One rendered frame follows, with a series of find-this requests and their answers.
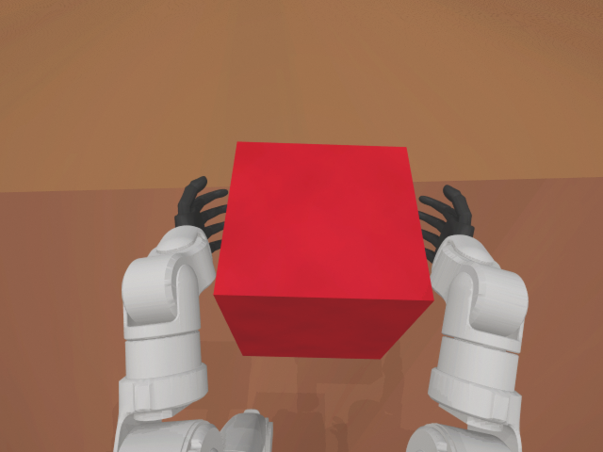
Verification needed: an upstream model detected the robot left thigh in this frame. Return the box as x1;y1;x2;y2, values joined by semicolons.
220;412;273;452

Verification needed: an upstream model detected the right robot forearm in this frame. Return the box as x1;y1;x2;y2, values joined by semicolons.
428;234;529;452

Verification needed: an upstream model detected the left robot hand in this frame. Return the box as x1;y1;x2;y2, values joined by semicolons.
174;176;228;253

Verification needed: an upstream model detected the left robot upper arm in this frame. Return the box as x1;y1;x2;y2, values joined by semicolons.
119;419;224;452

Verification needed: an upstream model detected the right robot hand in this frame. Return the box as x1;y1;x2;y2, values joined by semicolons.
418;185;475;263

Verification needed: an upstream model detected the left robot forearm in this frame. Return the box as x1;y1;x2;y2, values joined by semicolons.
113;225;216;452

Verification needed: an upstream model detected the right robot upper arm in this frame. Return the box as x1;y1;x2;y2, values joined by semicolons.
406;423;512;452

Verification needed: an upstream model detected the carton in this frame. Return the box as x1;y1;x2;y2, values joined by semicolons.
213;141;434;359

